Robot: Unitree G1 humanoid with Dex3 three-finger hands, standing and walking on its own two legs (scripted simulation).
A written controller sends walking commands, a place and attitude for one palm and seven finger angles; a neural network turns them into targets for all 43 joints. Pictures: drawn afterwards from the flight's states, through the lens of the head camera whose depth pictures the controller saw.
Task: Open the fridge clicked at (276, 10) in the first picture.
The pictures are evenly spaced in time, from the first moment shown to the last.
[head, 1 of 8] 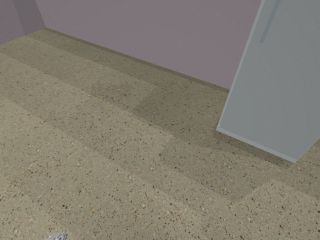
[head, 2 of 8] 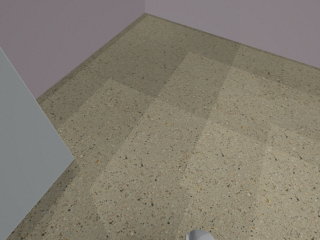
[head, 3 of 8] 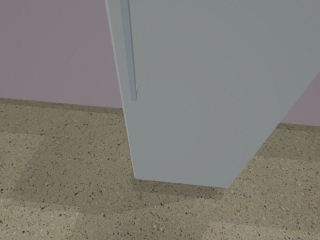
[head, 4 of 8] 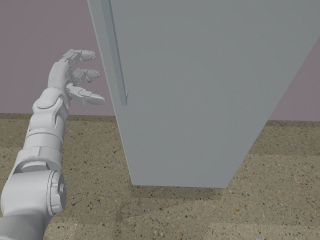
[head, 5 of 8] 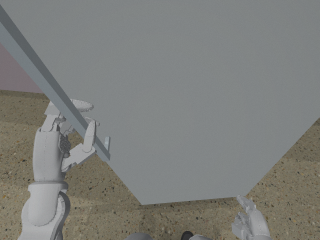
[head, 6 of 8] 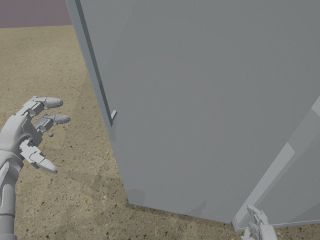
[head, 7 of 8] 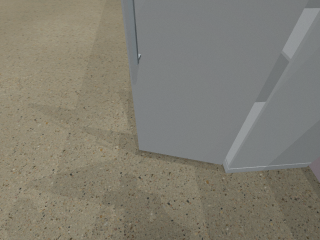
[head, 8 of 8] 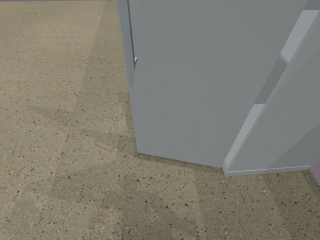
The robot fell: no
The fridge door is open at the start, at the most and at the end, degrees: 0 82 74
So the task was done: yes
